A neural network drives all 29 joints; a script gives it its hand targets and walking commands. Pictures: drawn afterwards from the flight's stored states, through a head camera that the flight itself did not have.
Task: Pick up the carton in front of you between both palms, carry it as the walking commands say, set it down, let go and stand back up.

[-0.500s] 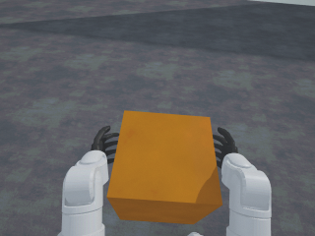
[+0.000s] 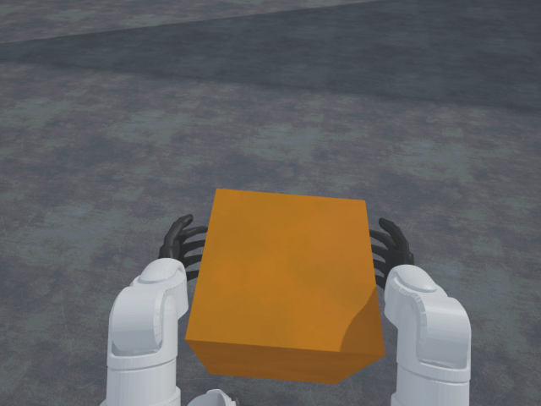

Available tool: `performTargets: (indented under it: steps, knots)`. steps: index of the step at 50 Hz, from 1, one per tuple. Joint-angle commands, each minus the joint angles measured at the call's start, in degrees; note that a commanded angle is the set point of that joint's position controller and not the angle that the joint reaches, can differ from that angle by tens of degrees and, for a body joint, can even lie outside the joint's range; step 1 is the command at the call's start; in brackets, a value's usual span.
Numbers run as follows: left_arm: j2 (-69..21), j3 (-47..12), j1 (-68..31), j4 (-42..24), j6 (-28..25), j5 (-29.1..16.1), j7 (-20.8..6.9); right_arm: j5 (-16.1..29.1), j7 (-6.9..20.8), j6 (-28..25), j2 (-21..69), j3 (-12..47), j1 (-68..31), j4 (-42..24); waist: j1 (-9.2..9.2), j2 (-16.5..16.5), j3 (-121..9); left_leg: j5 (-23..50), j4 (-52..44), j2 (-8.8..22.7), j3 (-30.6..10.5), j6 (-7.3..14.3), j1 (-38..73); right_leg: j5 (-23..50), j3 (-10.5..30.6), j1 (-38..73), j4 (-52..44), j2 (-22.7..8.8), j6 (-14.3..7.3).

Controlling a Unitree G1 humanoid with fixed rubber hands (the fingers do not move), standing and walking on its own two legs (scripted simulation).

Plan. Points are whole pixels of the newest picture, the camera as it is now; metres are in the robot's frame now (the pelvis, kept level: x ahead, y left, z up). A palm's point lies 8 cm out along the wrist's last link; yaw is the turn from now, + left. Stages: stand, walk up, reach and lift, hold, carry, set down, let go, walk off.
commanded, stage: carry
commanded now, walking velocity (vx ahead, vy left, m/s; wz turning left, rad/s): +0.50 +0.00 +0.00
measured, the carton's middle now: (281, 294) +0.27 +0.00 +0.01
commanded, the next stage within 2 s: none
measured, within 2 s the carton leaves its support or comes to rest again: neither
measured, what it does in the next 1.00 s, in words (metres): walks ahead: left foot, then right foot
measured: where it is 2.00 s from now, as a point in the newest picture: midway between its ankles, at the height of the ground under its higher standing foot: outside the picture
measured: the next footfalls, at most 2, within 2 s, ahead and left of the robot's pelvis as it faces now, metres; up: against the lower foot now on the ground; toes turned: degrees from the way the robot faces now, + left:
left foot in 0.08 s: +0.24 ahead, +0.11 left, +0.00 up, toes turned +8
right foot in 0.46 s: +0.34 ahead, -0.11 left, +0.00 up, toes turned +14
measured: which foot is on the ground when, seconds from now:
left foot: up 0.00-0.06, down 0.08-1.00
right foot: down 0.00-0.10, up 0.12-0.44, down 0.46-1.00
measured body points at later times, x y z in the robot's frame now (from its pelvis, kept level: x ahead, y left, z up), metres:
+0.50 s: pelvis +0.25 +0.02 -0.01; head +0.25 +0.02 +0.44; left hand +0.53 +0.16 +0.08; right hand +0.53 -0.14 +0.08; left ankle +0.20 +0.11 -0.74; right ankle +0.31 -0.09 -0.74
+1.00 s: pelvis +0.30 +0.01 -0.01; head +0.28 +0.01 +0.44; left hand +0.57 +0.17 +0.07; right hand +0.58 -0.14 +0.07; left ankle +0.20 +0.11 -0.74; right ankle +0.31 -0.09 -0.74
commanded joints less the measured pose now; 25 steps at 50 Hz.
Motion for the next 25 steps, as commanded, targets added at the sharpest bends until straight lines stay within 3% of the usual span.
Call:
performTargets:
  steps: [1,2,3,4,5,6,7,8,9,10,11,14,17,20,22,23,24,25]
  knots:
    - [-48.53,-38.01,-23.96,-2.56,1.28,-22.65,-15.35,23.31,14.02,1.22,48.95,39.74,-24.25,-0.66,0.71,-10.14,-5.52,1.29,-4.77,-1.95,2.71,1.44,3.96,31.65,3.12,5.55,1.39,-11.94,-4.88]
    - [-48.25,-38.06,-24.45,-2.33,1.59,-22.61,-15.26,23.36,14.19,1.52,48.64,39.33,-24.27,-0.09,0.27,-9.76,-6.82,0.7,-6.23,-3.43,4.38,1.8,9.52,35.66,1.52,4.61,6.12,-11.24,-3.92]
    - [-48.02,-38.19,-25.09,-2.33,1.89,-22.6,-15.21,23.3,14.35,1.71,48.44,38.75,-23.62,0.85,-0.6,-7.35,-9.13,0.65,-9.17,-6.42,7.3,1.64,18.93,38.7,-1.83,1.7,15.41,-8.57,-2.1]
    - [-47.53,-38.22,-25.64,-2.23,2.12,-22.51,-15.15,23.17,14.55,1.85,48.14,38.24,-23.35,1.53,-1.5,-4.0,-12.39,1.97,-8.57,-2.79,2.89,1.81,31.07,30.37,-1.58,-6.63,25.69,-6.53,-0.14]
    - [-48.09,-38.91,-27.3,-2.92,2.68,-23.16,-14.99,22.38,14.89,1.63,47.24,37.2,-23.54,3.08,-2.15,8.78,-18.54,7.11,-9.64,13.81,-19.94,9.05,46.66,13.72,0.17,-22.89,43.37,-1.54,3.13]
    - [-47.88,-39.22,-27.43,-2.61,2.76,-22.99,-15.12,22.7,15.03,1.3,48.86,37.36,-22.12,4.83,-2.01,18.15,-19.9,20.33,-15.55,18.81,-32.2,14.0,49.6,-10.79,4.09,-32.44,54.89,3.86,3.31]
    - [-50.27,-39.77,-28.09,-1.77,2.23,-23.19,-15.22,23.45,15.24,0.89,50.17,37.51,-23.33,3.23,-1.62,14.19,-19.0,30.03,-14.57,19.0,-26.93,13.99,47.79,-13.57,9.52,-35.22,60.54,1.59,2.04]
    - [-51.89,-40.08,-28.98,-1.98,1.52,-23.29,-15.32,24.02,15.4,0.42,52.42,37.77,-24.37,2.85,-1.66,9.5,-19.76,35.99,-12.93,17.41,-21.46,12.27,45.3,-12.4,11.62,-34.65,59.92,-0.55,0.93]
    - [-53.86,-40.6,-29.93,-2.19,0.88,-23.49,-15.34,24.49,15.55,-0.15,54.21,38.12,-25.67,2.11,-1.46,5.17,-18.6,36.3,-13.34,15.85,-16.15,9.94,41.61,-9.17,11.9,-33.67,55.11,-2.91,0.4]
    - [-55.54,-40.75,-30.5,-2.6,0.3,-23.9,-15.22,24.88,15.68,-0.64,55.47,38.39,-26.66,1.23,-0.96,4.81,-18.33,32.77,-14.93,14.29,-12.4,7.9,38.6,-5.97,12.06,-31.58,48.61,-4.2,0.28]
    - [-56.54,-41.01,-30.61,-3.17,-0.22,-24.05,-14.99,25.15,15.8,-1.03,56.15,38.67,-27.22,0.48,-0.65,5.6,-18.46,30.82,-15.72,12.6,-9.52,6.7,36.95,-3.75,10.52,-28.92,43.7,-3.39,0.46]
    - [-57.21,-41.51,-27.4,-3.86,-1.39,-23.1,-14.07,25.25,16.08,-1.61,55.48,38.62,-25.24,-1.1,-0.37,6.65,-19.12,34.23,-15.26,10.77,-3.41,6.99,35.45,-2.18,7.74,-24.06,30.94,-1.23,1.31]
    - [-55.37,-41.9,-26.49,-5.96,-1.35,-22.9,-13.43,24.65,15.96,-1.56,53.39,38.19,-23.14,-2.33,-0.84,9.05,-18.73,35.98,-13.7,9.94,-0.64,6.96,35.78,4.41,5.09,-22.21,21.74,0.26,1.44]
    - [-53.13,-41.65,-25.75,-5.96,-0.06,-23.01,-13.7,23.28,15.61,-0.71,51.47,37.49,-21.45,-1.4,-0.97,8.52,-17.3,27.82,-10.9,8.12,0.97,5.83,33.68,14.25,3.03,-18.15,13.85,0.16,1.57]
    - [-51.84,-40.99,-25.42,-4.47,0.97,-22.94,-14.45,22.11,15.52,-0.04,50.49,37.26,-21.31,0.36,-0.61,6.0,-15.47,17.57,-7.58,6.01,1.06,2.67,28.93,25.53,2.96,-11.03,5.85,-1.77,1.69]
    - [-50.95,-40.52,-25.78,-3.47,1.52,-22.99,-14.88,21.55,15.48,0.22,49.99,37.12,-21.45,1.87,-0.65,3.86,-15.42,10.17,-6.11,5.77,0.58,1.03,24.01,32.65,6.46,-5.55,6.78,-6.37,1.21]
    - [-50.64,-39.98,-26.37,-1.86,1.84,-22.81,-15.28,21.49,15.41,0.7,49.5,37.44,-22.11,2.35,-1.07,-1.59,-16.23,1.03,-4.09,3.87,-0.16,-0.47,20.53,49.12,10.45,-1.32,11.9,-11.38,-1.21]
    - [-50.83,-38.99,-25.36,0.94,1.81,-22.42,-15.65,21.98,15.35,1.31,49.54,37.96,-22.91,2.34,-0.84,-5.01,-17.31,-4.31,-5.5,2.99,-2.65,-1.1,20.37,50.67,11.91,0.13,13.66,-12.91,-3.91]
